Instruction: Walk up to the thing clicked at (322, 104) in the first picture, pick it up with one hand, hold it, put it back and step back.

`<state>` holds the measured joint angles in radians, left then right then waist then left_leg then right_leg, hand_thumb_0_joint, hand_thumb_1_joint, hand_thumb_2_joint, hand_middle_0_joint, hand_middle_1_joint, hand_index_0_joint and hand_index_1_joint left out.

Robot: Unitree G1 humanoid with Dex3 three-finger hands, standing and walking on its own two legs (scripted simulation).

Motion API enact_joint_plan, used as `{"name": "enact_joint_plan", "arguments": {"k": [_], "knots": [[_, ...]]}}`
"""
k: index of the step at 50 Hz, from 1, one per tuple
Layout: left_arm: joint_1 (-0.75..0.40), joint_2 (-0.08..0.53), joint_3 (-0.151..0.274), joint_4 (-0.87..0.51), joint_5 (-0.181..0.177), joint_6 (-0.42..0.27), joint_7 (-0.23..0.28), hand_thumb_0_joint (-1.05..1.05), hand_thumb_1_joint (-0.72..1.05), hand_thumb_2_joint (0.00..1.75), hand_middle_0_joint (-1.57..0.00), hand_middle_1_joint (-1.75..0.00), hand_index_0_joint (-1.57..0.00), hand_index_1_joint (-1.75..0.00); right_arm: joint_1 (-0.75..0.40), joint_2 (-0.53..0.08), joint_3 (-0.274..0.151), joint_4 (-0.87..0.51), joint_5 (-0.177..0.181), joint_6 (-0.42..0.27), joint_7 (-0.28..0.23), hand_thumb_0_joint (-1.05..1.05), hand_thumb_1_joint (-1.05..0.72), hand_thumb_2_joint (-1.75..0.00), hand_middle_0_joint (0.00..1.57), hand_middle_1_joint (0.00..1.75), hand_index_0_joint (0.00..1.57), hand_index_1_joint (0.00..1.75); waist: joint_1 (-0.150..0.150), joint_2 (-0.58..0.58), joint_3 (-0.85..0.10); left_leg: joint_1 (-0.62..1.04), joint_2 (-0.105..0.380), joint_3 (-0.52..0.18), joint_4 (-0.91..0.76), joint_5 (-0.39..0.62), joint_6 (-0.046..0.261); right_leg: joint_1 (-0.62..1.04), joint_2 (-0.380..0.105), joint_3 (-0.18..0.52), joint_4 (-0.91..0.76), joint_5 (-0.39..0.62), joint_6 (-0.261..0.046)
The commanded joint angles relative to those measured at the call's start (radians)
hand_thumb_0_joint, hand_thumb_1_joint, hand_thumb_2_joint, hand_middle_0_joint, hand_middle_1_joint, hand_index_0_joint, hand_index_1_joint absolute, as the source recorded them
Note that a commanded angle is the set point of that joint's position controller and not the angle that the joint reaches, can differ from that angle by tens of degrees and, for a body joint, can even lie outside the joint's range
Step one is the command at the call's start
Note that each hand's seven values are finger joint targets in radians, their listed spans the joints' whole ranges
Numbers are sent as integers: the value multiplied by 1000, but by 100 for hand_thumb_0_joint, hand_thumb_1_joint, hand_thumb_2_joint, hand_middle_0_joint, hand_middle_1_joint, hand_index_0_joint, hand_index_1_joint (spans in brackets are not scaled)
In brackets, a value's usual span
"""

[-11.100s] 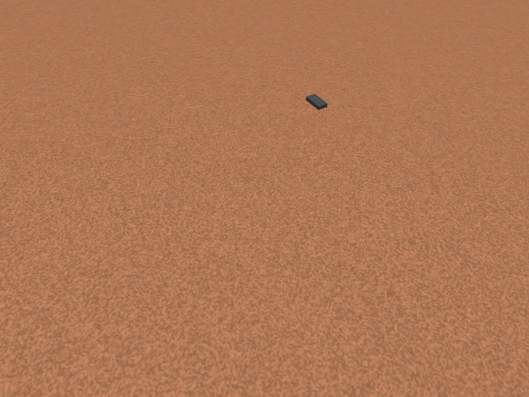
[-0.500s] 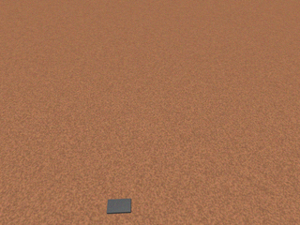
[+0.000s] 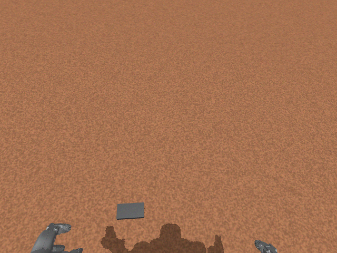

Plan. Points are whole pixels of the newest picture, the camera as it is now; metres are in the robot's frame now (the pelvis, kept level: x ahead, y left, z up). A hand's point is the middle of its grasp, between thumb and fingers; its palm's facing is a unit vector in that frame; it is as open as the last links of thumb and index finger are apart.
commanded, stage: rise first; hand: left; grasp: from above
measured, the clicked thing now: (130, 210) +0.40 +0.17 -0.74
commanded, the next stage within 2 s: none
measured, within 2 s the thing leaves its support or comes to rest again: neither
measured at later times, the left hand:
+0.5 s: hand out of the picture +0.13 +0.26 -0.27, palm faces -0.33 -0.76 -0.56, open 14.2 cm
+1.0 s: hand (100, 233) +0.25 +0.25 -0.47, palm faces -0.48 -0.28 -0.83, open 14.1 cm
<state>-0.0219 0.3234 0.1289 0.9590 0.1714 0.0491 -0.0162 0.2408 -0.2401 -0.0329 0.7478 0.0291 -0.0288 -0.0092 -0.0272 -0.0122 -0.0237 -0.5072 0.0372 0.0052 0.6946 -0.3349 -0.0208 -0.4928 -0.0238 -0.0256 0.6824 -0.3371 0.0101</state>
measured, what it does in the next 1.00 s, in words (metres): lowers itself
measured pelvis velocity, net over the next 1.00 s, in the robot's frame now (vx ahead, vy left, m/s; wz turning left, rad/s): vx -0.09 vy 0.00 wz -0.03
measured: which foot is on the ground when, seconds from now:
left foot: down 0.00-1.00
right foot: down 0.00-1.00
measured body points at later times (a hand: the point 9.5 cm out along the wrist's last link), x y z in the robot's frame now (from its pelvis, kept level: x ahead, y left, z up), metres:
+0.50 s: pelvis -0.02 +0.01 -0.12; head +0.10 +0.03 +0.31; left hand +0.15 +0.29 -0.24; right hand +0.18 -0.23 -0.21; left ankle +0.00 +0.13 -0.72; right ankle +0.00 -0.13 -0.72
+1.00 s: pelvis -0.09 +0.00 -0.32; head +0.10 +0.01 +0.09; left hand +0.27 +0.26 -0.43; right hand +0.05 -0.27 -0.46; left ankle +0.00 +0.13 -0.72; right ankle +0.00 -0.13 -0.72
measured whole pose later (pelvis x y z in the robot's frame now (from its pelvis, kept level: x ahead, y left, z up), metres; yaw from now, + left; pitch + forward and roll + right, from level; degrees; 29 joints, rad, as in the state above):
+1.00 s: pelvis -0.09 +0.00 -0.32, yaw -2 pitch +33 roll -3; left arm -0.46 0.43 0.00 0.93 0.89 -0.09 0.25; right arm 0.08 -0.25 -0.07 0.73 -0.04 -0.11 0.04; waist -0.04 0.01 -0.15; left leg -1.99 0.03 -0.07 2.06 -0.65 -0.02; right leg -1.96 -0.02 -0.02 2.04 -0.66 0.01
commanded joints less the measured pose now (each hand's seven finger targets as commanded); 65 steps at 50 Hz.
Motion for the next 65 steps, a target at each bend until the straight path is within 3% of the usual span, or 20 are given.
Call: {"name": "enact_joint_plan", "arguments": {"k": [1, 5, 7, 10, 12, 16, 17, 22, 25, 27, 29, 33, 36, 42, 46, 49, 52, 60, 63, 65], "knots": [[56, 140, 24, -147, 25, 45, 43, 0, -55, 99, -8, -107, -6, -109, -25, -167, -64, -189, 1, -45, -3, 0, -86, -89, 20, 30, 20, 30, 20, 14, -184, 0, -40, 10, 11, 165, 16, -12, 34, -26, 5, 125, -28], [25, 144, 40, -242, 68, 24, 56, 0, -60, 100, -8, -107, -7, -108, -20, -158, -73, -214, -13, -79, 3, 0, -88, -90, 20, 30, 20, 30, 18, 18, -223, -124, -29, -6, 146, 107, 16, -160, 33, -25, 153, 66, -29], [83, 115, 28, -314, 94, 5, 60, 0, -60, 102, -8, -106, -5, -109, -16, -148, -73, -239, -22, -96, 3, 0, -86, -89, 20, 30, 20, 30, 18, 57, -271, -159, -27, -7, 211, 98, 15, -225, 30, -20, 228, 56, -32], [148, 145, 52, -431, 147, -1, 82, 0, -60, 103, -8, -106, -6, -109, -18, -147, -74, -262, -26, -109, -3, 0, -87, -89, 20, 30, 20, 30, 26, 100, -353, -180, -24, -5, 276, 137, 12, -279, 29, -13, 309, 85, -34], [194, 123, 38, -475, 174, 11, 92, 0, -60, 102, -9, -106, -6, -109, -25, -145, -78, -277, -25, -114, -5, 0, -87, -89, 20, 30, 20, 30, 17, 97, -353, -213, -23, -16, 305, 133, 12, -324, 30, -17, 343, 80, -32], [287, 109, 30, -603, 183, 44, 109, 0, -61, 103, -9, -106, -6, -109, -48, -141, -81, -298, -22, -124, -5, 0, -89, -90, 20, 30, 20, 30, 17, 99, -409, -267, -19, -32, 374, 124, 19, -391, 29, -20, 409, 59, -33], [234, 103, 6, -635, 189, 50, 111, 0, -61, 102, -9, -106, -7, -109, -50, -144, -81, -303, -21, -128, -8, 0, -89, -90, 20, 30, 20, 30, -11, 87, -404, -289, -19, -34, 388, 97, 21, -413, 28, -18, 416, 50, -31], [58, 127, -21, -491, 284, 30, 121, 0, -61, 102, -9, -105, -7, -107, -89, -149, -72, -282, -24, -157, -12, 0, -90, -90, 20, 30, 20, 30, -50, 29, -346, -532, -27, -33, 557, -52, 32, -610, 23, -14, 549, -55, -28], [18, 144, -35, -452, 357, -25, 140, 0, -59, 100, -11, -102, -9, -105, -98, -164, -79, -272, -30, -179, -1, 0, -90, -90, 20, 30, 20, 30, -18, 59, -438, -599, -34, -31, 653, -42, 25, -709, 19, -13, 666, -62, -31], [-7, 127, -77, -461, 401, -66, 157, 0, -59, 99, -12, -102, -10, -104, -102, -176, -82, -265, -29, -190, 8, 0, -92, -91, 20, 30, 20, 30, -22, 110, -529, -584, -30, -51, 703, 8, 16, -797, 20, -18, 750, -38, -35], [6, 151, -70, -447, 438, -91, 184, 0, -55, 97, -13, -102, -12, -103, -106, -188, -87, -252, -27, -190, 16, 0, -91, -91, 20, 30, 20, 30, -5, 132, -599, -589, -29, -58, 759, 71, 13, -858, 22, -24, 819, -1, -39], [-123, 223, -32, -408, 530, -100, 250, 0, -58, 101, -10, -104, -8, -105, -111, -193, -94, -218, -25, -172, 25, 0, -91, -91, 20, 30, 20, 30, 11, 134, -653, -716, -36, -45, 860, 59, 17, -938, 24, -20, 907, 9, -40], [-248, 242, -34, -336, 594, -92, 285, 0, -60, 103, -8, -103, -7, -105, -102, -195, -97, -196, -28, -152, 32, 0, -91, -91, 20, 30, 20, 30, -5, 93, -684, -822, -40, -29, 936, 19, 27, -973, 27, -20, 941, -5, -37], [-484, 292, -53, -265, 661, -117, 303, 0, -57, 104, -9, -99, -7, -102, -92, -192, -113, -155, -50, -137, 38, 0, -89, -90, 20, 30, 20, 30, -9, 44, -788, -996, -49, 5, 1080, -144, 37, -996, 31, -3, 1000, -147, -29], [-604, 344, -55, -181, 704, -150, 303, 0, -53, 102, -11, -99, -10, -100, -85, -191, -117, -128, -61, -125, 33, 0, -90, -90, 20, 30, 20, 30, -22, 10, -761, -1099, -53, 9, 1134, -251, 43, -1053, 38, 12, 1012, -299, -30], [-658, 367, -58, -111, 756, -168, 312, 0, -58, 106, -8, -101, -6, -103, -70, -198, -113, -112, -66, -113, 33, 0, -90, -90, 20, 30, 20, 30, -27, 16, -746, -1145, -56, 6, 1167, -282, 47, -1104, 41, -2, 1048, -333, -33], [-717, 339, -97, -42, 799, -181, 327, 0, -58, 107, -7, -101, -5, -102, -61, -198, -105, -94, -70, -103, 37, 0, -90, -90, 20, 30, 20, 30, -52, 49, -695, -1170, -58, -8, 1173, -331, 43, -1193, 43, -27, 1096, -375, -42], [-847, 339, -114, 84, 916, -193, 405, 0, -57, 107, -7, -97, -5, -99, -24, -213, -84, -50, -91, -80, 52, 0, -89, -90, 20, 30, 20, 30, -77, 150, -673, -1152, -55, -32, 1213, -316, 37, -1345, 34, -72, 1213, -301, -53], [-883, 375, -95, 120, 955, -197, 439, 0, -57, 106, -7, -97, -5, -98, -22, -210, -81, -39, -98, -75, 56, 0, -89, -90, 20, 30, 20, 30, -70, 166, -689, -1162, -56, -25, 1241, -288, 38, -1368, 37, -76, 1238, -280, -56], [-925, 366, -105, 141, 972, -196, 458, 0, -58, 107, -7, -95, -5, -97, -18, -214, -78, -34, -107, -74, 60, 0, -89, -90, 20, 30, 20, 30, -92, 172, -683, -1179, -55, -21, 1260, -290, 41, -1385, 37, -76, 1243, -276, -53]]}}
